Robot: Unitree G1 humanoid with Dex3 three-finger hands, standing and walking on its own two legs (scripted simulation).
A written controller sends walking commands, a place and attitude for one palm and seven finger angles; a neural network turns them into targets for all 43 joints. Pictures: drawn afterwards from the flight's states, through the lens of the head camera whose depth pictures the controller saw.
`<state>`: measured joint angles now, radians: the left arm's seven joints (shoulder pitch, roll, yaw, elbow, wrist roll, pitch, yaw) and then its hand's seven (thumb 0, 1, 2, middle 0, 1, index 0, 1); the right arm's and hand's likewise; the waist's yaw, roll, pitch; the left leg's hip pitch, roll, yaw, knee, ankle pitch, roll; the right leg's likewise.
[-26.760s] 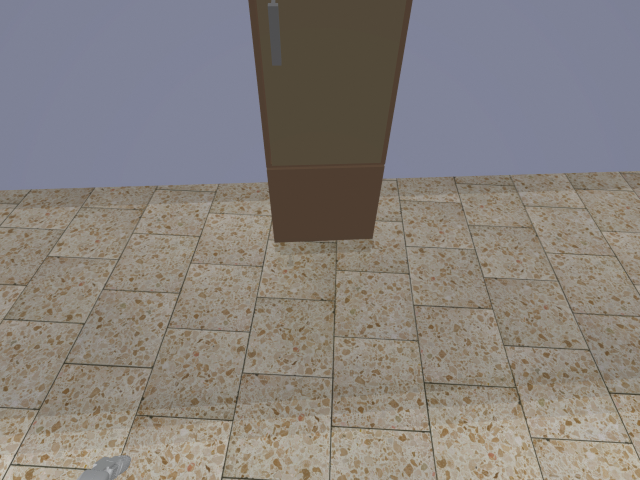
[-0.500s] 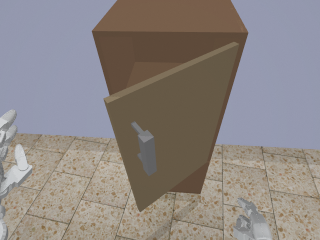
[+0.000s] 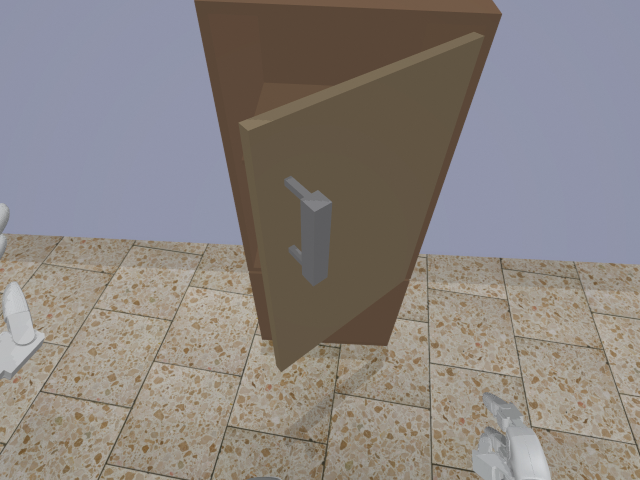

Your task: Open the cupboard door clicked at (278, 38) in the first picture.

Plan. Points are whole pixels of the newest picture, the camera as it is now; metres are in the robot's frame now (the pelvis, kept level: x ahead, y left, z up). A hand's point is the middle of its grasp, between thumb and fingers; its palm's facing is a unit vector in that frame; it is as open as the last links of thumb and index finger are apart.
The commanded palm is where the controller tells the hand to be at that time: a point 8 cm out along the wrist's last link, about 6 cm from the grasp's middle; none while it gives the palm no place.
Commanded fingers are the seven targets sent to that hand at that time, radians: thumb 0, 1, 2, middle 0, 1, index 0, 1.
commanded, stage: step back with the hand held close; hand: left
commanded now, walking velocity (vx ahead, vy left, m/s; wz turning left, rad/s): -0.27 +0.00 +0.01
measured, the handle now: (304, 231) +0.38 +0.05 +0.11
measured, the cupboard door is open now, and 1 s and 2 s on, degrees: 42 42 42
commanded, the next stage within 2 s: stop stepping back and stand still in 0.46 s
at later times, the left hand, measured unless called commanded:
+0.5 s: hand (8, 429) +0.13 +0.24 +0.17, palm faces +0.37 -0.80 -0.47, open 7.4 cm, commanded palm +0.06 +0.29 +0.19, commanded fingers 0.00 0.90 0.90 -0.20 -0.30 -0.20 -0.30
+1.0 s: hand out of the picture +0.06 +0.27 +0.17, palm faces +0.48 -0.81 -0.35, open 7.4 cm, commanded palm -0.01 +0.30 +0.19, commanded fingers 0.00 0.90 0.90 -0.20 -0.30 -0.20 -0.30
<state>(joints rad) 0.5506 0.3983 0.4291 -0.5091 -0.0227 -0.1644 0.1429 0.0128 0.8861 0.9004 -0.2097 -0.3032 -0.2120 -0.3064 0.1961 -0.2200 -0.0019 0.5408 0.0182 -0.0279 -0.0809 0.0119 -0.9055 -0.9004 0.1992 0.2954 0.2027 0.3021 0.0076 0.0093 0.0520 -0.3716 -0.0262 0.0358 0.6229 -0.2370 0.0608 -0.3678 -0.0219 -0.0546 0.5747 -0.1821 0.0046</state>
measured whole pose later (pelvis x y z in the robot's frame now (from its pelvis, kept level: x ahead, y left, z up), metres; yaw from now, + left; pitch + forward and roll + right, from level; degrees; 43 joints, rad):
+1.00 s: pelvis -0.14 +0.00 +0.00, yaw +1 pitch +1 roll -1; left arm 0.48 0.36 0.38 -0.47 -0.03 -0.19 0.15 0.01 0.88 0.90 -0.21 -0.30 -0.21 -0.31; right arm 0.29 -0.25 -0.01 0.69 0.00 -0.12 -0.10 0.01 -0.91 -0.90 0.20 0.30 0.20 0.30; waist 0.01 -0.04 -0.05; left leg -0.31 0.00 -0.01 0.59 -0.33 0.00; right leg -0.14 -0.02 -0.06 0.55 -0.41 0.01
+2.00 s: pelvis -0.21 +0.01 +0.02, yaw +2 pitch -2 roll -1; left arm 0.32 0.24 0.02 1.14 0.01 0.02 0.00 0.01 0.92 0.90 -0.20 -0.30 -0.20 -0.30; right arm 0.24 -0.21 0.00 1.08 -0.02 0.03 -0.01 0.01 -0.91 -0.90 0.20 0.29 0.20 0.30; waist 0.01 0.03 0.07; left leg -0.25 -0.04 -0.05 0.44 -0.16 0.03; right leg -0.20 0.00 -0.07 0.44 -0.21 -0.02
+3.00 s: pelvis -0.16 -0.02 +0.02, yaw +1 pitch -1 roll +1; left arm 0.24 0.18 0.02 1.16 0.00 -0.01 0.02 0.00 0.90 0.90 -0.20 -0.30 -0.20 -0.30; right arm 0.20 -0.20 0.00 1.15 -0.01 0.01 -0.03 0.00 -0.91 -0.90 0.20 0.29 0.20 0.30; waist 0.00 0.02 0.06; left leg -0.15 -0.01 -0.05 0.38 -0.20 -0.01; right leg -0.11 0.03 -0.06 0.38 -0.25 -0.05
